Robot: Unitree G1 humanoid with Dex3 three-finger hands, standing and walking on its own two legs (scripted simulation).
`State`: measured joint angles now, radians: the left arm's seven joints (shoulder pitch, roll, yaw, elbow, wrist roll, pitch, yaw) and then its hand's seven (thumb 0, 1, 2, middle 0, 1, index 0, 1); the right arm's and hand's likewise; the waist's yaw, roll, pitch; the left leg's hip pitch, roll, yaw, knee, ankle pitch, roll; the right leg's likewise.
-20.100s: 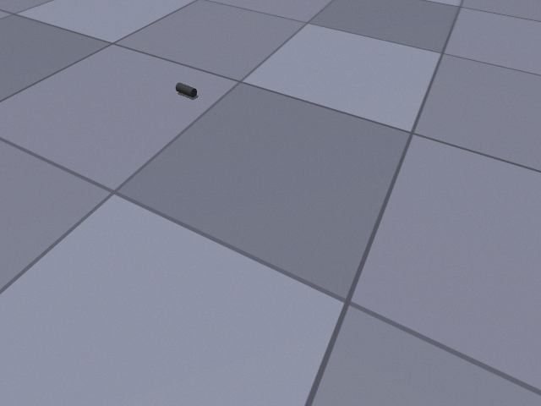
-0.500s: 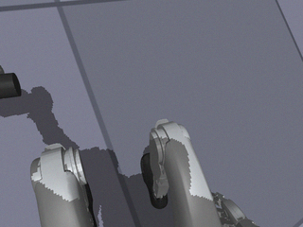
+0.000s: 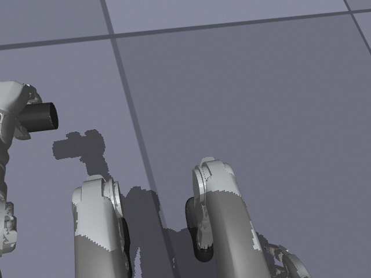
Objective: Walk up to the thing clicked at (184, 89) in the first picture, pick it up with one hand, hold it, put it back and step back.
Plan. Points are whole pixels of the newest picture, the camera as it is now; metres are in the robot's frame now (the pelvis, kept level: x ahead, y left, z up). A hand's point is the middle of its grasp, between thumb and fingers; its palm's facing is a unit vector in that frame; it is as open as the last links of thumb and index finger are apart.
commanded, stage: lift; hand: left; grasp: from above
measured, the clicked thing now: (19, 119) +0.47 +0.31 -0.15
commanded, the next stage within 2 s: hold in 1.28 s
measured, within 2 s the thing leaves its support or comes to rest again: neither
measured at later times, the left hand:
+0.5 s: hand out of the picture +0.38 +0.28 +0.08, palm faces -0.43 -0.11 -0.90, open 8.8 cm
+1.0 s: hand out of the picture +0.36 +0.25 +0.23, palm faces -0.43 -0.11 -0.90, open 8.9 cm
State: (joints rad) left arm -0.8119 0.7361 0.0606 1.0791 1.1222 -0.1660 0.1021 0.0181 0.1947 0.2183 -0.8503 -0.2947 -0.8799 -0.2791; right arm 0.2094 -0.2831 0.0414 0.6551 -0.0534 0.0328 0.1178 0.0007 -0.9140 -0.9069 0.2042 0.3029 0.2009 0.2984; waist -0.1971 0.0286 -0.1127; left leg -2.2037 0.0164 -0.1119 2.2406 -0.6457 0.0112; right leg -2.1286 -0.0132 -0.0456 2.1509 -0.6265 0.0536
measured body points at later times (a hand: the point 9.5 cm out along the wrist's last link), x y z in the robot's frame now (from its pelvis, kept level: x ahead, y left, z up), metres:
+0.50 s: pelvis +0.01 +0.00 +0.15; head +0.15 +0.03 +0.58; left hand +0.40 +0.29 +0.13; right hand +0.14 -0.26 +0.03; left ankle +0.09 +0.12 -0.35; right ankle +0.11 -0.14 -0.35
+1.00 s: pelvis +0.04 +0.00 +0.31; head +0.11 +0.01 +0.75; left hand +0.38 +0.26 +0.28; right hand +0.15 -0.26 +0.19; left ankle +0.09 +0.12 -0.35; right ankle +0.11 -0.14 -0.35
